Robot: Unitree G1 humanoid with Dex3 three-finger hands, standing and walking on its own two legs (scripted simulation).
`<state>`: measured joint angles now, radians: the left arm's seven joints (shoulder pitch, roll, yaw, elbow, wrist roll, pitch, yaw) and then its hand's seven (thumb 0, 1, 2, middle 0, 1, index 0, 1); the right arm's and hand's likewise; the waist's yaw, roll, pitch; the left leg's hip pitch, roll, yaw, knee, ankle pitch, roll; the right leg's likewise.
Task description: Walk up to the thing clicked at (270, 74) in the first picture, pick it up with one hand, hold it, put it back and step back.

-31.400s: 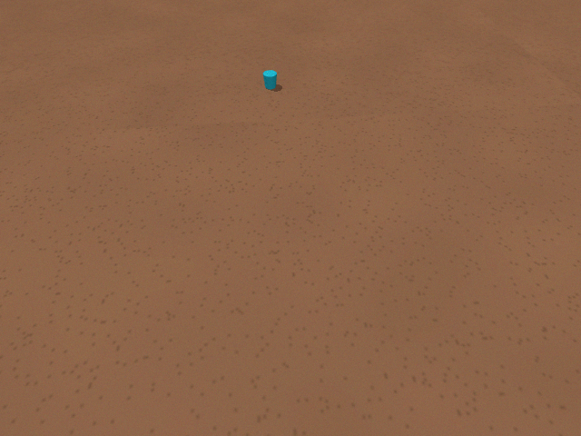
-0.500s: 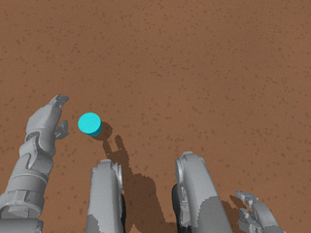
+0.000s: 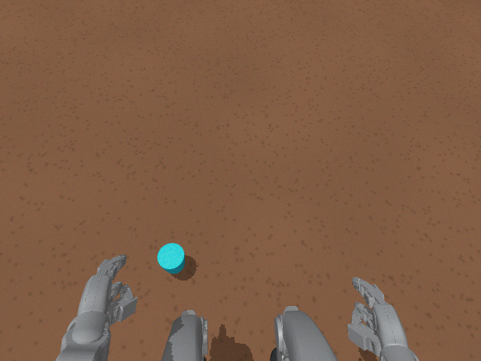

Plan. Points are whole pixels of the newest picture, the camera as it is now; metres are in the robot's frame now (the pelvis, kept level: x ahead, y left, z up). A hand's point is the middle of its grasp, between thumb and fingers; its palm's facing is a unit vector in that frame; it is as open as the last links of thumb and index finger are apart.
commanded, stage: home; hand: left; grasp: from above
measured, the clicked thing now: (172, 260) +0.47 +0.21 -0.59
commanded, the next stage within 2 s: none
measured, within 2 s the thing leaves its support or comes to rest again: neither
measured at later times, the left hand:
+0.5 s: hand (103, 327) +0.20 +0.19 +0.03, palm faces +0.08 -0.98 -0.20, open 7.4 cm
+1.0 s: hand (107, 331) +0.19 +0.18 +0.03, palm faces +0.07 -0.98 -0.20, open 7.4 cm
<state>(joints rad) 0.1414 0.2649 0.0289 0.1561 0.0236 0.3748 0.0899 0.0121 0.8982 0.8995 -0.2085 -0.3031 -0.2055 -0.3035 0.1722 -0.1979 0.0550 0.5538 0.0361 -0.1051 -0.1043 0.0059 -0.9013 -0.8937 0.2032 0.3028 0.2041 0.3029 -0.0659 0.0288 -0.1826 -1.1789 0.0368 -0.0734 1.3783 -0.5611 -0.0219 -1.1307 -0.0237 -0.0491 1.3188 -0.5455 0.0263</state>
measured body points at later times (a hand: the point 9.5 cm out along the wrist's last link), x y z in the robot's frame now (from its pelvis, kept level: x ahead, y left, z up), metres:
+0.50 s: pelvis +0.04 +0.00 +0.08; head +0.06 +0.01 +0.53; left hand +0.19 +0.24 +0.05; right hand +0.22 -0.24 +0.02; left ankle +0.05 +0.13 -0.60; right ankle +0.05 -0.14 -0.60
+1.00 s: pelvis +0.03 +0.00 +0.08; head +0.05 +0.00 +0.53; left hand +0.19 +0.23 +0.05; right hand +0.19 -0.24 +0.01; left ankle +0.05 +0.13 -0.60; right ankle +0.05 -0.14 -0.60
